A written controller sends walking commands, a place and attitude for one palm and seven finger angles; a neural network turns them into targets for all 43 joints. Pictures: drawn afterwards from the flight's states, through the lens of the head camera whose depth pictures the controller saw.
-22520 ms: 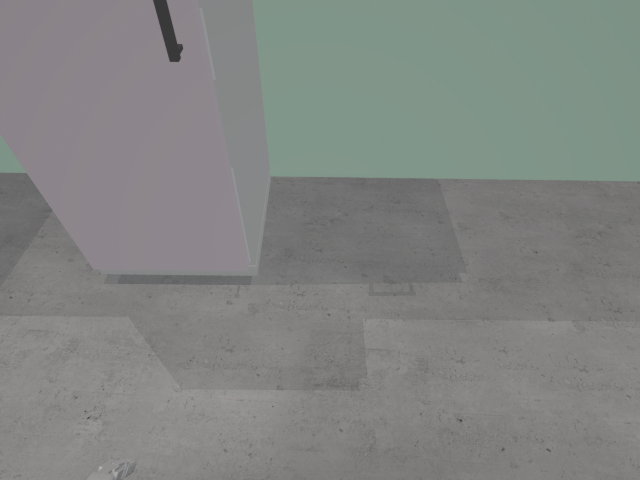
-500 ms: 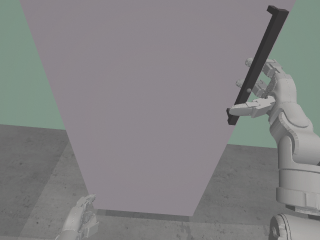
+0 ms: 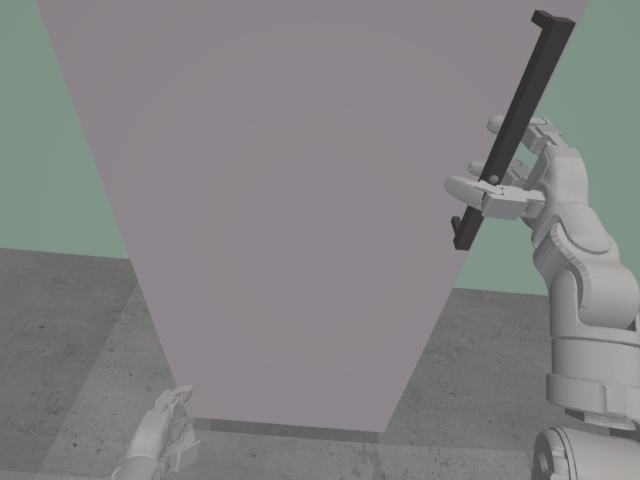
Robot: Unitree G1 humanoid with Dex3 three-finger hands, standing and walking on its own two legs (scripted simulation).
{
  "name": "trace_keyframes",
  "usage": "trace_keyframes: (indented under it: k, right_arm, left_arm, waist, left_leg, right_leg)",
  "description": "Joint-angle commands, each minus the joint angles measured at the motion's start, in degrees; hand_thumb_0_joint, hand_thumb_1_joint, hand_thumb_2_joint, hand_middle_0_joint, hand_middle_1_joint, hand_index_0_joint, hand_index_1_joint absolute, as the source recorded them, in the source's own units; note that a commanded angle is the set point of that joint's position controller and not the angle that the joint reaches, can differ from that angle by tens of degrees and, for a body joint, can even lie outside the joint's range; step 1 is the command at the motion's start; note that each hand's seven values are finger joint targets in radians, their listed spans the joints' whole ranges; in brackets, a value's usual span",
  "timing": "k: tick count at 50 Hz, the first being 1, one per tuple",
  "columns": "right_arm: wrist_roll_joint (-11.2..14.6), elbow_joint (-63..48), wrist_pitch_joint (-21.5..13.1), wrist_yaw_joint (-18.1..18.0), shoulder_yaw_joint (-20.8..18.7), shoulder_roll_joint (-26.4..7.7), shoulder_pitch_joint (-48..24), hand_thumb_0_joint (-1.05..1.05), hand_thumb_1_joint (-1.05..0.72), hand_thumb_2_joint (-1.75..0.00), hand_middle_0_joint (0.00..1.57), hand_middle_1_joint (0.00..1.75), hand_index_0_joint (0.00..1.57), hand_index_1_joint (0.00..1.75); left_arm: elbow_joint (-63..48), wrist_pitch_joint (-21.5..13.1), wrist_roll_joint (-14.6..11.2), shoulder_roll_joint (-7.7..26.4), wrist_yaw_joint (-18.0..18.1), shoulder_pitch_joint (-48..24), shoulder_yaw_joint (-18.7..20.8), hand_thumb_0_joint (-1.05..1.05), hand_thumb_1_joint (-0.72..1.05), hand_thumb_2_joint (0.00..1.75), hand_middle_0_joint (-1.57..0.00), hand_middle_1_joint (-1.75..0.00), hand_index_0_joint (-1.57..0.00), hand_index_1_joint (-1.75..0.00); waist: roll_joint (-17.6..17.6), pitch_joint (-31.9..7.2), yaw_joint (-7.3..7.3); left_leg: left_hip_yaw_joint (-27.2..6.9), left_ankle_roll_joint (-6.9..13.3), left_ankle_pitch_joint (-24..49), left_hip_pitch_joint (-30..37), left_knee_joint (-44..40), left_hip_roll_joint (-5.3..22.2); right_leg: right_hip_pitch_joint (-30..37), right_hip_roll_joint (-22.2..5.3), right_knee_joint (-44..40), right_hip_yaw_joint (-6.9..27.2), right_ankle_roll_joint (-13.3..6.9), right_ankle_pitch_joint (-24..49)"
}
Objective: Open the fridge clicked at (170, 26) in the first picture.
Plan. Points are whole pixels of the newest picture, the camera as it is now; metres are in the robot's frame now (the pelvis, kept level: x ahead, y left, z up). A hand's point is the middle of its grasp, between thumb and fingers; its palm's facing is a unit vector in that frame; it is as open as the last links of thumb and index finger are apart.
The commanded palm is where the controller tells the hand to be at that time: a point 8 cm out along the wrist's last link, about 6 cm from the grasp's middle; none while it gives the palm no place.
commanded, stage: grip the handle and tug to test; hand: right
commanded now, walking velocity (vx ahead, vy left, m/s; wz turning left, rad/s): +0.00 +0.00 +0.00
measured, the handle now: (495, 148) +0.43 -0.18 +0.26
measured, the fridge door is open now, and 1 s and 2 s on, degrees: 0 0 1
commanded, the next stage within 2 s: pull the door a little, standing still in 1.04 s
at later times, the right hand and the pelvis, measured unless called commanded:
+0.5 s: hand (490, 177) +0.38 -0.16 +0.25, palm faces +0.07 +1.00 -0.02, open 6.2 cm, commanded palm +0.34 -0.20 +0.26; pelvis +0.01 +0.00 +0.00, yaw +0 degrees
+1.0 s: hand (489, 181) +0.37 -0.16 +0.25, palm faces +0.07 +1.00 -0.04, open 6.4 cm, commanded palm +0.32 -0.20 +0.26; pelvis +0.03 +0.00 +0.00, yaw +2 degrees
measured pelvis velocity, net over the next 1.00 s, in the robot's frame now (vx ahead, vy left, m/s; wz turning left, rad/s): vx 0.03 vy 0.00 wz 0.03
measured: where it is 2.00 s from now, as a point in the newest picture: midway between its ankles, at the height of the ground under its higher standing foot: outside the picture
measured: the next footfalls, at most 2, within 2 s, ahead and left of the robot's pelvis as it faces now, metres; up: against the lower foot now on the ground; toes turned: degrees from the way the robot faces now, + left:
right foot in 2.00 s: +0.18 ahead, -0.12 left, +0.00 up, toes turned +9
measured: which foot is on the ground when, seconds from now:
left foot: down 0.00-1.00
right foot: down 0.00-1.00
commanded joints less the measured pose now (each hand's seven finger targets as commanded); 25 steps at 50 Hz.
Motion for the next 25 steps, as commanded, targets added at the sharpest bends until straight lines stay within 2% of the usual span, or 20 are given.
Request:
trace_keyframes:
  k: [1, 4, 5, 6, 8, 9, 10, 11, 13, 14, 15, 16, 17, 19, 20, 21, 22, 24, 25]
  right_arm:
    - [1.01, -14.77, -4.85, 2.25, -0.53, -8.90, -26.72, 0.00, -0.43, -0.70, 0.40, 1.33, 0.40, 1.33]
    - [0.99, -14.12, -4.74, 2.28, -1.74, -10.58, -25.85, 0.00, -0.57, -0.76, 0.42, 1.35, 0.42, 1.35]
    - [1.14, -14.85, -4.73, 2.38, -0.93, -9.47, -27.22, 0.00, -0.62, -0.78, 0.42, 1.36, 0.42, 1.36]
    - [1.07, -13.52, -4.34, 2.34, -2.37, -10.99, -25.81, 0.00, -0.67, -0.80, 0.43, 1.37, 0.43, 1.37]
    - [1.15, -14.05, -4.21, 2.54, -1.60, -10.24, -27.14, 0.00, -0.76, -0.84, 0.44, 1.38, 0.44, 1.38]
    - [1.09, -14.20, -4.46, 2.48, -2.65, -11.53, -25.41, 0.00, -0.81, -0.86, 0.44, 1.39, 0.44, 1.39]
    - [1.18, -14.99, -4.35, 2.48, -2.55, -11.04, -24.88, 0.00, -0.85, -0.88, 0.44, 1.39, 0.44, 1.39]
    - [1.20, -13.55, -4.11, 2.65, -1.42, -10.05, -25.50, 0.00, -0.90, -0.90, 0.45, 1.40, 0.45, 1.40]
    - [1.24, -13.28, -3.82, 2.60, -2.97, -11.43, -24.78, 0.00, -0.90, -0.90, 0.45, 1.40, 0.45, 1.40]
    - [1.21, -12.70, -3.92, 2.55, -3.74, -12.50, -23.27, 0.00, -0.90, -0.90, 0.45, 1.40, 0.45, 1.40]
    - [1.23, -14.49, -4.16, 2.82, -1.80, -10.55, -25.36, 0.00, -0.90, -0.90, 0.45, 1.40, 0.45, 1.40]
    - [1.21, -15.60, -4.17, 2.74, -3.00, -11.58, -24.59, 0.00, -0.90, -0.90, 0.45, 1.40, 0.45, 1.40]
    - [1.15, -16.50, -4.04, 2.65, -2.64, -10.93, -23.85, 0.00, -0.90, -0.90, 0.45, 1.40, 0.45, 1.40]
    - [1.50, -17.23, -4.02, 2.46, -2.46, -10.44, -22.40, 0.00, -0.90, -0.90, 0.45, 1.40, 0.45, 1.40]
    - [1.48, -16.86, -3.73, 2.30, -3.73, -11.76, -21.81, 0.00, -0.90, -0.90, 0.45, 1.40, 0.45, 1.40]
    - [1.44, -16.85, -3.62, 2.46, -2.28, -10.42, -23.01, 0.00, -0.90, -0.90, 0.45, 1.40, 0.45, 1.40]
    - [1.47, -17.14, -3.66, 2.50, -1.94, -10.12, -23.98, 0.00, -0.90, -0.90, 0.45, 1.40, 0.45, 1.40]
    - [1.37, -17.14, -3.59, 2.32, -4.28, -12.45, -20.73, 0.00, -0.90, -0.90, 0.45, 1.40, 0.45, 1.40]
    - [1.50, -18.38, -3.54, 2.50, -3.44, -11.44, -21.19, 0.00, -0.90, -0.90, 0.45, 1.40, 0.45, 1.40]
  left_arm:
    - [-9.87, -2.93, -0.14, 5.76, 0.22, -10.21, 2.34, 0.00, 0.90, 0.90, -0.20, -0.30, -0.20, -0.30]
    - [-9.61, -2.84, -0.13, 6.07, 0.21, -9.94, 2.45, 0.00, 0.90, 0.90, -0.20, -0.30, -0.20, -0.30]
    - [-9.77, -2.92, -0.11, 5.98, 0.20, -9.89, 2.35, 0.00, 0.90, 0.90, -0.20, -0.30, -0.20, -0.30]
    - [-9.77, -2.81, -0.20, 5.96, 0.24, -9.86, 2.40, 0.00, 0.90, 0.90, -0.20, -0.30, -0.20, -0.30]
    - [-9.83, -2.86, -0.22, 5.90, 0.25, -9.71, 2.39, 0.00, 0.90, 0.90, -0.20, -0.30, -0.20, -0.30]
    - [-9.66, -2.83, -0.11, 6.21, 0.22, -9.69, 2.66, 0.00, 0.90, 0.90, -0.20, -0.30, -0.20, -0.30]
    - [-10.23, -2.79, -0.22, 5.98, 0.22, -9.99, 2.43, 0.00, 0.90, 0.90, -0.20, -0.30, -0.20, -0.30]
    - [-9.87, -2.72, -0.27, 5.98, 0.23, -9.87, 2.33, 0.00, 0.90, 0.90, -0.20, -0.30, -0.20, -0.30]
    - [-9.97, -2.72, -0.24, 6.09, 0.22, -9.67, 2.48, 0.00, 0.90, 0.90, -0.20, -0.30, -0.20, -0.30]
    - [-9.70, -2.56, -0.16, 6.42, 0.18, -9.43, 2.62, 0.00, 0.90, 0.90, -0.20, -0.30, -0.20, -0.30]
    - [-10.01, -2.56, -0.25, 6.25, 0.12, -9.63, 2.51, 0.00, 0.90, 0.90, -0.20, -0.30, -0.20, -0.30]
    - [-10.28, -2.66, -0.30, 6.06, 0.05, -9.90, 2.65, 0.00, 0.90, 0.90, -0.20, -0.30, -0.20, -0.30]
    - [-10.54, -2.59, -0.24, 5.89, -0.04, -10.07, 2.50, 0.00, 0.90, 0.90, -0.20, -0.30, -0.20, -0.30]
    - [-10.50, -2.53, -0.14, 5.96, -0.14, -10.15, 2.66, 0.00, 0.90, 0.90, -0.20, -0.30, -0.20, -0.30]
    - [-10.48, -2.37, -0.20, 6.08, -0.05, -10.17, 2.56, 0.00, 0.90, 0.90, -0.20, -0.30, -0.20, -0.30]
    - [-10.50, -2.29, -0.22, 6.02, -0.02, -10.23, 2.46, 0.00, 0.90, 0.90, -0.20, -0.30, -0.20, -0.30]
    - [-10.42, -2.37, -0.27, 6.02, -0.06, -10.22, 2.51, 0.00, 0.90, 0.90, -0.20, -0.30, -0.20, -0.30]
    - [-10.40, -2.30, -0.03, 6.40, -0.10, -10.18, 2.70, 0.00, 0.90, 0.90, -0.20, -0.30, -0.20, -0.30]
    - [-10.91, -2.23, -0.15, 6.09, -0.09, -10.66, 2.48, 0.00, 0.90, 0.90, -0.20, -0.30, -0.20, -0.30]
  waist:
    - [2.27, -14.42, 0.77]
    - [2.07, -14.31, 0.51]
    - [2.00, -14.59, 0.83]
    - [1.81, -14.63, 0.43]
    - [1.88, -14.59, 0.79]
    - [2.16, -14.97, 0.43]
    - [2.02, -15.41, 0.23]
    - [2.48, -14.17, 0.73]
    - [2.47, -15.01, 0.41]
    - [3.68, -14.42, 0.15]
    - [3.30, -14.66, 0.73]
    - [2.14, -15.55, 0.29]
    - [0.43, -16.17, 0.09]
    - [1.62, -15.61, 0.08]
    - [2.74, -16.11, -0.05]
    - [3.35, -15.35, 0.38]
    - [3.00, -15.01, 0.54]
    - [3.16, -15.09, -0.32]
    - [2.58, -15.81, -0.20]
  left_leg:
    - [-1.34, 0.57, 20.65, -1.89, -2.39, 0.59]
    - [-1.39, 0.59, 20.31, -1.86, -2.67, 0.55]
    - [-1.33, 0.63, 21.15, -1.68, -2.40, 0.65]
    - [-1.44, 0.61, 20.89, -1.65, -2.42, 0.60]
    - [-1.43, 0.52, 21.19, -1.92, -2.49, 0.59]
    - [-1.46, 0.58, 21.91, -1.17, -2.50, 0.60]
    - [-1.42, 0.57, 22.05, -0.89, -2.30, 0.69]
    - [-1.32, 0.53, 21.98, -1.63, -2.30, 0.63]
    - [-1.50, 0.45, 22.32, -1.22, -2.21, 0.62]
    - [-1.42, 0.43, 22.82, -0.72, -2.44, 0.61]
    - [-1.26, 0.43, 23.38, -0.86, -2.06, 0.76]
    - [-1.32, 0.53, 23.40, -0.90, -1.88, 0.67]
    - [-1.35, 0.66, 23.91, -0.58, -1.50, 0.72]
    - [-1.27, 0.51, 24.56, -0.68, -1.82, 0.63]
    - [-1.32, 0.44, 24.75, -0.06, -1.77, 0.63]
    - [-1.25, 0.34, 24.44, -0.44, -1.70, 0.67]
    - [-1.20, 0.36, 24.12, -0.90, -1.67, 0.63]
    - [-1.42, 0.39, 25.06, -0.18, -1.77, 0.62]
    - [-1.41, 0.35, 25.13, 0.27, -1.52, 0.85]
  right_leg:
    - [10.67, -2.12, -1.02, 3.60, -0.42, 17.86]
    - [10.59, -2.25, -0.92, 3.63, -0.38, 17.62]
    - [10.55, -2.08, -0.99, 3.72, -0.46, 18.28]
    - [10.31, -2.08, -0.90, 3.67, -0.41, 17.93]
    - [10.49, -1.94, -0.85, 3.58, -0.51, 18.02]
    - [10.53, -2.20, -0.60, 3.53, -0.46, 18.89]
    - [10.22, -1.98, -0.74, 3.49, -0.52, 18.93]
    - [10.00, -2.00, -0.69, 3.51, -0.51, 18.73]
    - [9.92, -1.86, -0.51, 3.40, -0.58, 18.62]
    - [9.37, -2.06, -0.52, 3.39, -0.62, 19.01]
    - [9.63, -1.99, -0.55, 3.35, -0.66, 19.60]
    - [10.39, -2.07, -0.37, 3.41, -0.53, 20.06]
    - [10.66, -1.86, -0.19, 3.28, -0.40, 20.85]
    - [10.92, -2.13, 0.02, 3.33, -0.38, 21.25]
    - [10.33, -1.98, -0.13, 3.25, -0.51, 20.98]
    - [9.91, -1.96, -0.20, 3.21, -0.55, 20.56]
    - [10.06, -1.99, -0.18, 3.29, -0.57, 20.15]
    - [9.95, -2.05, 0.05, 3.15, -0.64, 21.02]
    - [9.70, -1.83, -0.12, 3.10, -0.64, 20.65]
